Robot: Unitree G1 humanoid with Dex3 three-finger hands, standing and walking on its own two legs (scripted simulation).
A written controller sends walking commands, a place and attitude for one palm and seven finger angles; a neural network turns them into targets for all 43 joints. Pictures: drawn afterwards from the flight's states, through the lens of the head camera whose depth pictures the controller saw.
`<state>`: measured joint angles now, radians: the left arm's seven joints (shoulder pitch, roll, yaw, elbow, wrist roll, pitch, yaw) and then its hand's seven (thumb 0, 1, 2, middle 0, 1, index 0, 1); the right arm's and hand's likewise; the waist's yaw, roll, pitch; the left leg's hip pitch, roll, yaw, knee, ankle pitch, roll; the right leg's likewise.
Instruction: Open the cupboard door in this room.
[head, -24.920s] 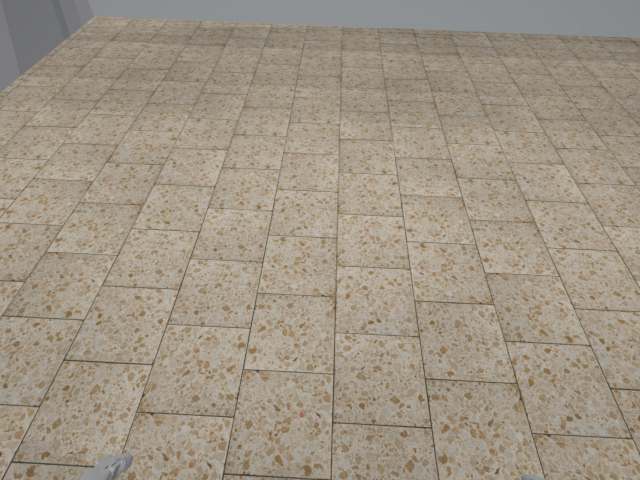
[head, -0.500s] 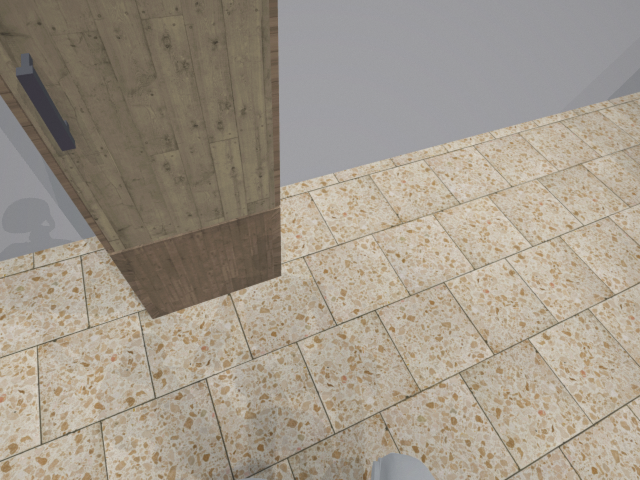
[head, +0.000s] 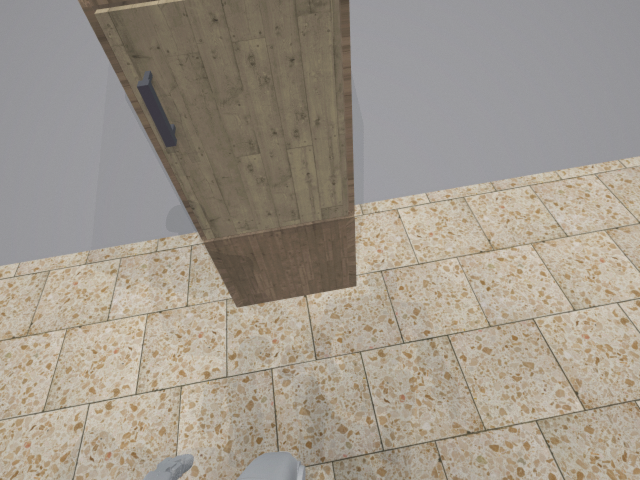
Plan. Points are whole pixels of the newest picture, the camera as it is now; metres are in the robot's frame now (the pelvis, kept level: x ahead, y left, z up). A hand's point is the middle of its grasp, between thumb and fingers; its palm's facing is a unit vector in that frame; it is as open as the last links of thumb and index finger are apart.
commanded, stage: turn to face it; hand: left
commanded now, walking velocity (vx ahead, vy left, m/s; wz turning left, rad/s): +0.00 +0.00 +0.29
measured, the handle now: (159, 109) +0.74 +0.33 +0.08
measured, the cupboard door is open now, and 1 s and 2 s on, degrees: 0 0 0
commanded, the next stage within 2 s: take the last steps up to it in 0.12 s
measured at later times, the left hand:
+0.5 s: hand out of the picture -0.05 +0.25 -0.18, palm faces +0.19 -0.97 -0.18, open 7.4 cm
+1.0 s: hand (209, 424) +0.23 +0.20 -0.16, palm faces +0.14 -0.97 -0.20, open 7.4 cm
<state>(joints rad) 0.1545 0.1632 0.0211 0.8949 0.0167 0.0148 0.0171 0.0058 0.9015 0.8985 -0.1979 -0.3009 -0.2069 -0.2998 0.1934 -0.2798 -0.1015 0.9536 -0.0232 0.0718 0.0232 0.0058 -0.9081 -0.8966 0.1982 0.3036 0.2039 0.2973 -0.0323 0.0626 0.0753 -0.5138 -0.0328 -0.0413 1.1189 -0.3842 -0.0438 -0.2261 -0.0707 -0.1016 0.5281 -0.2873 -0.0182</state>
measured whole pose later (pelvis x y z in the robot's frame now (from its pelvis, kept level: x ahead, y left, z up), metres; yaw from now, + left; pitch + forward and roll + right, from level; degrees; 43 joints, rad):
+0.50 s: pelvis +0.00 +0.06 +0.01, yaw +8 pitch -1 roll -2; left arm 0.30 0.24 0.04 1.08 0.03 0.03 -0.02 0.01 0.91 0.90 -0.19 -0.30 -0.20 -0.30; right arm 0.22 -0.17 -0.03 1.00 -0.02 -0.03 -0.01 0.00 -0.93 -0.90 0.20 0.30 0.21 0.30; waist 0.03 -0.03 0.03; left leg -0.08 0.00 0.04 0.39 -0.30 0.04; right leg -0.46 -0.09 -0.08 1.03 -0.36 0.04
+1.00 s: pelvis +0.15 +0.02 -0.01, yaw +9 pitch -2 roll +1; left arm 0.13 0.14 0.03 1.01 0.01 -0.06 0.00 0.00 0.91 0.90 -0.19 -0.30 -0.20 -0.30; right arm 0.38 -0.17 -0.05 1.14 -0.01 -0.01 0.00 0.01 -0.91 -0.90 0.20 0.30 0.20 0.30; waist -0.03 0.04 0.10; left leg -0.36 0.05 0.02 1.18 -0.40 0.02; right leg -0.31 -0.04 -0.15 0.57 -0.24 -0.05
